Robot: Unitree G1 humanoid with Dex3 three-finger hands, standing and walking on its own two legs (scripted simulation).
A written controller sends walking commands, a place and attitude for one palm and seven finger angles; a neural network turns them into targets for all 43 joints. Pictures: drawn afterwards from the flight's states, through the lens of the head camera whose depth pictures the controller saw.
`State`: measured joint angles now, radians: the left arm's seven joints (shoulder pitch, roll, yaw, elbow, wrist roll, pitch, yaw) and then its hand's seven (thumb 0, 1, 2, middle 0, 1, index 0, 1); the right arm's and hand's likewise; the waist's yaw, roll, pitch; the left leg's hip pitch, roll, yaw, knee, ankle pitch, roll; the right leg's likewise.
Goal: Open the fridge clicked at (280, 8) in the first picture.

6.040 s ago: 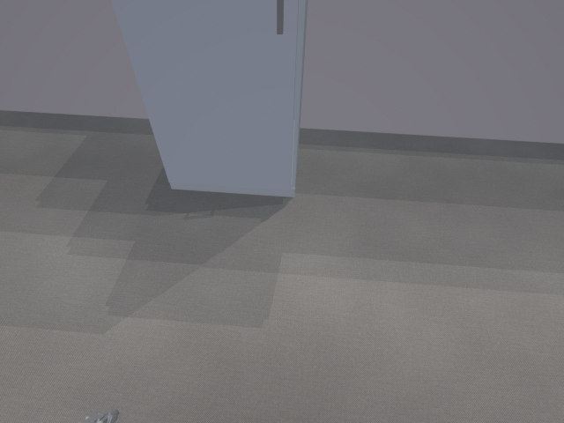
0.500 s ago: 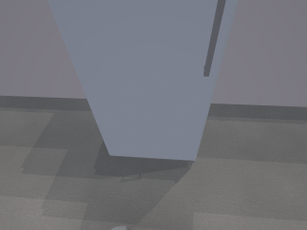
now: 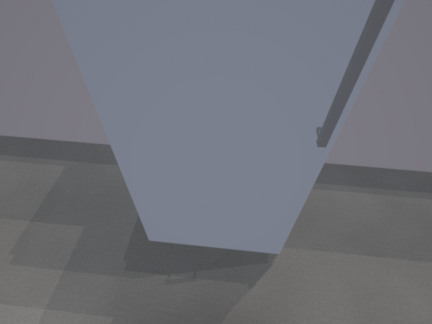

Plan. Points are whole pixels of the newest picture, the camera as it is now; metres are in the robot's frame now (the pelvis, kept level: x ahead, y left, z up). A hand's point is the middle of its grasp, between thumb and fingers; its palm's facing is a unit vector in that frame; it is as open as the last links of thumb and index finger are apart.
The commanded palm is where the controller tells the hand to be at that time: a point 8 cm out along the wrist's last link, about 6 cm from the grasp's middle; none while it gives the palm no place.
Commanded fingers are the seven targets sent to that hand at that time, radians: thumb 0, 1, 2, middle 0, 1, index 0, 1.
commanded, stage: come to a stop and stand still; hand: right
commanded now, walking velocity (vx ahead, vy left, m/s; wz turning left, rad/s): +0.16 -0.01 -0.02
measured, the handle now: (346, 77) +0.52 -0.20 +0.22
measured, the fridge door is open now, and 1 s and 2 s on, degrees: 0 0 0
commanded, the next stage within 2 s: look again from close up in 1.54 s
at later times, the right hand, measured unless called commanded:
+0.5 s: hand out of the picture +0.07 -0.20 -0.18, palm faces +0.03 +0.97 -0.24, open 7.4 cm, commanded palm none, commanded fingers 0.00 -0.90 -0.90 0.20 0.30 0.20 0.30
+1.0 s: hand out of the picture -0.01 -0.18 -0.18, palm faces +0.04 +0.97 -0.23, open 7.4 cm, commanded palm none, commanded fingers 0.00 -0.90 -0.90 0.20 0.30 0.20 0.30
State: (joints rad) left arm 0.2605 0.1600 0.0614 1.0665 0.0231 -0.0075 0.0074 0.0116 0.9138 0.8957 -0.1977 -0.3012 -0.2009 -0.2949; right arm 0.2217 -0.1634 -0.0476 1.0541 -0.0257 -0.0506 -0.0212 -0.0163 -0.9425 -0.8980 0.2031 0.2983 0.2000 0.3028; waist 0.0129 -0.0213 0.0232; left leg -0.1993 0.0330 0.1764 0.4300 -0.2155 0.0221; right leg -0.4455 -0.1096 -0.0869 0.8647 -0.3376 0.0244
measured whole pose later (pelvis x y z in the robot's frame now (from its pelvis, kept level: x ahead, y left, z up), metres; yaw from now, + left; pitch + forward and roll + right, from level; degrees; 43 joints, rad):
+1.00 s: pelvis +0.01 +0.00 +0.00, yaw +1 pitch +1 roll +0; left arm 0.26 0.22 0.05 1.02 0.01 0.03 0.01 0.01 0.91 0.90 -0.20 -0.30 -0.20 -0.30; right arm 0.32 -0.14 -0.02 1.07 -0.03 -0.01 -0.05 0.00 -0.90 -0.90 0.21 0.30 0.20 0.30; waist -0.02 -0.03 0.04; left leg -0.29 0.08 0.06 0.50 -0.23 -0.04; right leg -0.23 -0.03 -0.04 0.55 -0.30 0.04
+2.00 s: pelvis -0.01 -0.01 +0.00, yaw +2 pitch -2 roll +0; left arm 0.30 0.14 0.01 1.09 0.01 0.00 0.02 0.01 0.91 0.90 -0.20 -0.30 -0.20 -0.30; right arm 0.30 -0.15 0.00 1.07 -0.02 0.00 -0.04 0.01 -0.91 -0.90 0.20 0.30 0.20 0.30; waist 0.00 0.00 0.03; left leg -0.24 0.08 0.03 0.46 -0.19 -0.05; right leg -0.15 -0.02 -0.06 0.47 -0.29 0.00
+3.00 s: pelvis -0.02 +0.00 +0.00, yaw +1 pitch -2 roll +0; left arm 0.34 0.11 0.01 1.09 0.02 0.00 0.02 0.01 0.90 0.90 -0.20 -0.30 -0.20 -0.30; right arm 0.32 -0.14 -0.02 1.06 -0.02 0.00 -0.03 0.00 -0.91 -0.90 0.20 0.30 0.20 0.30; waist -0.01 0.02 0.02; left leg -0.26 0.07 0.05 0.48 -0.19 -0.03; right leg -0.18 -0.03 -0.05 0.49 -0.28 0.01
